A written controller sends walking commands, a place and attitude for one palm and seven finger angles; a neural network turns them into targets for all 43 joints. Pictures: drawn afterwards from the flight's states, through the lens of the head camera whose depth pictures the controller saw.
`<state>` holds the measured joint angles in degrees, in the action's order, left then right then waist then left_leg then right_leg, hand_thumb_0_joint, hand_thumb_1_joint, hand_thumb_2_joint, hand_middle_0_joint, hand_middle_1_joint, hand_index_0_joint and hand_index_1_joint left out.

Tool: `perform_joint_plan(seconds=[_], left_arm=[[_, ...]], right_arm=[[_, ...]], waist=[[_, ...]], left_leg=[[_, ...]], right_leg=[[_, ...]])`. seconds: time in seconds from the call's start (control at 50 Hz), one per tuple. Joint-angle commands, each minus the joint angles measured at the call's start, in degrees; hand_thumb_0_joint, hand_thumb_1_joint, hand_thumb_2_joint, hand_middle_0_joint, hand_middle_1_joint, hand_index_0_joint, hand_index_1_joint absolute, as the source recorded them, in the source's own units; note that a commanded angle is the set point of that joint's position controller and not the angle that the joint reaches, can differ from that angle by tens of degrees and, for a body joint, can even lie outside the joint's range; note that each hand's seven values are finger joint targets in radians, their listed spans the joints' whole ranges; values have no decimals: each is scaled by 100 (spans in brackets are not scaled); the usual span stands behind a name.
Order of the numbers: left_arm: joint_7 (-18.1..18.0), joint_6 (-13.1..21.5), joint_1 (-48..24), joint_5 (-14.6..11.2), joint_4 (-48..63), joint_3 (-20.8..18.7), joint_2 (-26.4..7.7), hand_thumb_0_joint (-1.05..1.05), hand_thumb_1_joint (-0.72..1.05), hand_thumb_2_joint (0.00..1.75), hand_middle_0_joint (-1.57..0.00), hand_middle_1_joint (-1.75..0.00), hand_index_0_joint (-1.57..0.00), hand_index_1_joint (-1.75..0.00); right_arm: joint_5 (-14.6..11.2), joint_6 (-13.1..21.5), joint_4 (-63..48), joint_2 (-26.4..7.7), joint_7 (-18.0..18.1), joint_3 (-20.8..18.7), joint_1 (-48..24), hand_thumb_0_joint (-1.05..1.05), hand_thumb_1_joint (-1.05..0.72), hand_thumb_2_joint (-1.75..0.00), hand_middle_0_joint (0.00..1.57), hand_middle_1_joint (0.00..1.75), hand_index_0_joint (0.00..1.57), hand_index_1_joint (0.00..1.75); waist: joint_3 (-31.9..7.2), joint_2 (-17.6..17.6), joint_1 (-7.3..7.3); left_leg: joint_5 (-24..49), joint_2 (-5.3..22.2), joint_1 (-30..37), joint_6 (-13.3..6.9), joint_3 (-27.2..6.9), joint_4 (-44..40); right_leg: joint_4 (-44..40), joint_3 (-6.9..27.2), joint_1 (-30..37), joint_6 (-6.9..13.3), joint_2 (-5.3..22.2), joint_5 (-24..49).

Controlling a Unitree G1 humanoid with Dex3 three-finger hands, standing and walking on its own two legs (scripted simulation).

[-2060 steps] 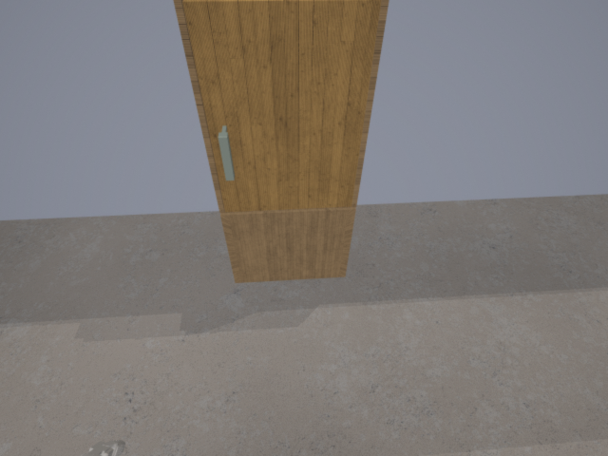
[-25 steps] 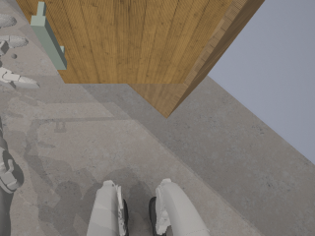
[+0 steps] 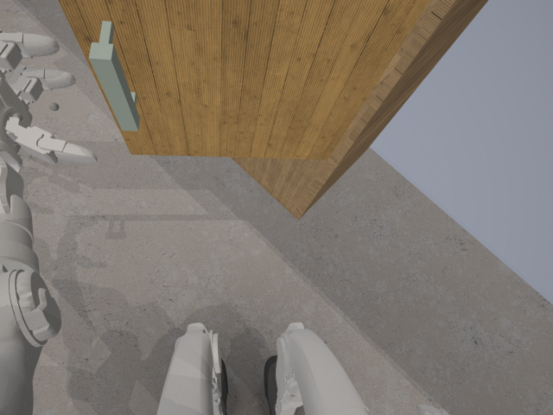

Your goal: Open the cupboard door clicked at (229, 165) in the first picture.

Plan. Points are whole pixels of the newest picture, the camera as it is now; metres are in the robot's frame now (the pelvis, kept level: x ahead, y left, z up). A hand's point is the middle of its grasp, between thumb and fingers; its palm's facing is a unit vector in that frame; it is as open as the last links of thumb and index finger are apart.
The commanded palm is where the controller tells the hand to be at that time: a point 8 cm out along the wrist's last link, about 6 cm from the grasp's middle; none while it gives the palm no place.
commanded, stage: move the hooked fingers beside the handle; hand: left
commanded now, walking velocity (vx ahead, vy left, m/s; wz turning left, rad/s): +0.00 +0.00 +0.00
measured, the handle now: (119, 80) +0.55 +0.19 +0.04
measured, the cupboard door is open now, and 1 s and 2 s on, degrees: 46 46 45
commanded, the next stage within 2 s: slide the fingers in behind the handle in 0.04 s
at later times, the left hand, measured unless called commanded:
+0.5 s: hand (79, 109) +0.51 +0.24 +0.03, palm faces +0.03 -1.00 -0.03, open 14.0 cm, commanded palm +0.49 +0.26 +0.04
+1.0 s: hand (89, 117) +0.49 +0.22 +0.03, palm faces +0.05 -1.00 -0.01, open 14.5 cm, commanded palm +0.48 +0.23 +0.04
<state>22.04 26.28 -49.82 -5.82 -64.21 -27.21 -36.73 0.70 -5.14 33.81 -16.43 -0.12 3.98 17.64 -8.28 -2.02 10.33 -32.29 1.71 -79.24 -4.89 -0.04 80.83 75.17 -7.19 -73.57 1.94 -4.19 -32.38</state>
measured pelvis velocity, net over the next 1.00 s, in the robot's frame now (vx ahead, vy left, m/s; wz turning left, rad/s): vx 0.01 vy -0.01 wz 0.02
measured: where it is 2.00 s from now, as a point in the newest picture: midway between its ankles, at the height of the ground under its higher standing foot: (248, 412)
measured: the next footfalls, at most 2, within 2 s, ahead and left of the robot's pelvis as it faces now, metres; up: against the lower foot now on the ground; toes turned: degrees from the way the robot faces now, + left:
none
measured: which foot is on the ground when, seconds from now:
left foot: down 0.00-1.00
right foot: down 0.00-1.00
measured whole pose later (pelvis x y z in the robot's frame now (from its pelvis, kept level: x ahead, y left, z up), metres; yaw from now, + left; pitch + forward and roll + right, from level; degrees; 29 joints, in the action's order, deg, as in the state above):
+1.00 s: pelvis +0.01 -0.01 +0.01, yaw +1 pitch +29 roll -6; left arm 16.0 27.5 -47.1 -8.1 -63.7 -20.5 -29.2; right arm 0.8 -4.9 36.4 -15.3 -1.1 2.6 18.0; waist -9.3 -2.1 8.7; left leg -32.1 1.0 -76.3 -4.1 -0.5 78.9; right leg 73.8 -7.4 -70.8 2.7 -3.8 -32.8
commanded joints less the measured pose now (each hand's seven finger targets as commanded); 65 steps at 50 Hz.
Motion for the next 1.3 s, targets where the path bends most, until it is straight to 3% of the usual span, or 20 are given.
perform_joint_plan(seconds=[0.0, 0.08, 0.1, 0.16, 0.26, 0.36, 0.4, 0.48, 0.56, 0.68, 0.74, 0.78, 0.8, 0.96, 1.08, 1.16, 1.18, 1.2, 1.24, 1.28], left_arm=[[82, 149, -2153, -128, 885, -82, -1603, 0, -50, 30, -30, -120, -30, -120], [153, 143, -2305, -236, 1025, 71, -1372, 0, -50, 30, -30, -120, -30, -120], [160, 197, -2303, -248, 1132, -57, -1542, 0, -50, 30, -30, -120, -30, -120], [146, 282, -2287, -299, 1179, -34, -1451, 0, -50, 30, -30, -120, -30, -120], [49, 168, -2069, -238, 804, -62, -1487, 0, -50, 30, -30, -120, -30, -120], [-98, 219, -2361, -132, 1028, -5, -1508, 0, -50, 30, -30, -120, -30, -120], [-162, 330, -2495, -154, 1350, -51, -1527, 0, -50, 30, -30, -120, -30, -120], [-226, 332, -2354, -185, 1290, 106, -1191, 0, -50, 30, -30, -120, -30, -120], [-279, 264, -2343, -173, 1280, 88, -1204, 0, -50, 30, -30, -120, -30, -120], [-248, 369, -2325, -230, 1387, 383, -774, 0, -50, 30, -30, -120, -30, -120], [-247, 400, -2067, -271, 1374, 284, -848, 0, -50, 30, -30, -120, -30, -120], [-245, 475, -2226, -282, 1573, 602, -447, 0, -50, 30, -30, -120, -30, -120], [-271, 495, -2173, -258, 1546, 569, -489, 0, -50, 30, -30, -120, -30, -120], [-492, 588, -2299, -188, 1327, 912, -11, 0, -50, 30, -30, -120, -30, -120], [-577, 733, -2280, -219, 1490, 1027, 218, 0, -50, 30, -30, -120, -30, -120], [-826, 588, -2196, -200, 1027, 788, 123, 0, -50, 30, -30, -120, -30, -120], [-931, 608, -2107, -175, 989, 443, -243, 0, -50, 30, -30, -120, -30, -120], [-996, 622, -2014, -110, 1031, 424, -296, 0, -50, 30, -30, -120, -30, -120], [-1127, 681, -1990, -21, 1113, 345, -354, 0, -50, 30, -30, -120, -30, -120], [-1175, 776, -2028, 64, 1180, 561, -118, 0, -50, 30, -30, -120, -30, -120]], right_arm=[[-48, 12, -140, -1261, 95, -422, 1128, 0, -90, -90, 20, 30, 20, 30], [-56, 44, -152, -1239, 129, -431, 1119, 0, -90, -90, 20, 30, 20, 30], [-50, 48, -129, -1264, 129, -437, 1122, 0, -90, -90, 20, 30, 20, 30], [-53, 69, -103, -1223, 133, -442, 1104, 0, -90, -90, 20, 30, 20, 30], [-56, 75, -98, -1219, 124, -418, 1124, 0, -90, -90, 20, 30, 20, 30], [-38, 85, -114, -1191, 112, -416, 1106, 0, -90, -90, 20, 30, 20, 30], [-21, 98, -107, -1198, 101, -439, 1113, 0, -90, -90, 20, 30, 20, 30], [-19, 102, -59, -1148, 62, -459, 1150, 0, -90, -90, 20, 30, 20, 30], [-37, 88, -34, -1151, 68, -471, 1134, 0, -90, -90, 20, 30, 20, 30], [-21, 121, 13, -1081, 41, -489, 1141, 0, -90, -90, 20, 30, 20, 30], [-35, 99, 5, -1082, 35, -499, 1106, 0, -90, -90, 20, 30, 20, 30], [-32, 118, 23, -1022, 1, -525, 1104, 0, -90, -90, 20, 30, 20, 30], [-24, 110, 54, -1059, -2, -540, 1081, 0, -90, -90, 20, 30, 20, 30], [1, 92, 116, -1029, -27, -567, 1041, 0, -90, -90, 20, 30, 20, 30], [22, 88, 108, -1000, -54, -593, 1022, 0, -90, -90, 20, 30, 20, 30], [21, 27, 69, -1007, -60, -576, 986, 0, -90, -90, 20, 30, 20, 30], [40, 25, 37, -1033, -53, -558, 1035, 0, -90, -90, 20, 30, 20, 30], [47, 9, -37, -1015, -62, -538, 982, 0, -90, -90, 20, 30, 20, 30], [65, -5, -101, -971, -88, -529, 960, 0, -90, -90, 20, 30, 20, 30], [69, -10, -133, -918, -135, -524, 959, 0, -90, -90, 20, 30, 20, 30]], waist=[[-3082, -1274, 44], [-3062, -1203, 111], [-3204, -1251, 40], [-3282, -1116, 54], [-2973, -946, 44], [-3036, -1231, 37], [-3394, -1448, 12], [-3427, -1277, 62], [-3280, -1052, 85], [-3314, -1156, 118], [-3342, -1059, 42], [-3357, -1297, 95], [-3311, -1332, 63], [-3009, -1099, 189], [-3267, -1218, 126], [-2905, -902, 115], [-2942, -878, 4], [-3087, -994, -69], [-3183, -848, -100], [-3152, -934, -34]], left_leg=[[2650, 167, 3754, 401, -1038, -982], [2484, 154, 3699, 355, -1044, -971], [2569, 163, 3778, 382, -1055, -974], [2535, 127, 3604, 337, -972, -915], [2274, 96, 3128, 280, -841, -878], [2195, 113, 3265, 307, -853, -893], [2504, 128, 3615, 345, -922, -881], [2692, 126, 3691, 342, -936, -876], [2433, 100, 3376, 287, -824, -887], [2663, 80, 3542, 287, -807, -867], [2761, 68, 3479, 291, -763, -898], [2907, 71, 3789, 313, -805, -913], [2883, 104, 3937, 366, -869, -966], [2562, 67, 3829, 358, -894, -1025], [2902, 69, 4171, 423, -965, -1053], [2446, 40, 3687, 393, -910, -1088], [2520, 34, 3627, 394, -908, -1088], [2601, 22, 3618, 404, -839, -1080], [2631, 11, 3459, 382, -770, -1026], [2647, 21, 3510, 385, -774, -1027]], right_leg=[[-780, 360, 295, 19, 18, 1383], [-805, 388, 241, 27, 20, 1347], [-798, 385, 289, 32, 25, 1374], [-818, 430, 471, 19, 14, 1418], [-835, 466, 608, 16, 11, 1371], [-806, 462, 488, 38, 7, 1273], [-742, 455, 429, 47, 11, 1407], [-758, 446, 519, 31, 1, 1550], [-872, 504, 769, 0, 11, 1550], [-865, 514, 778, 27, 7, 1748], [-895, 529, 995, 22, 6, 1905], [-889, 508, 778, 37, 9, 1907], [-913, 469, 624, 39, 17, 1779], [-963, 441, 500, 39, 17, 1561], [-904, 404, 476, 71, 23, 1672], [-922, 395, 520, 29, 36, 1488], [-860, 392, 604, 50, 19, 1531], [-842, 424, 693, 45, 35, 1599], [-811, 463, 902, 29, 32, 1720], [-787, 471, 824, 32, 19, 1729]])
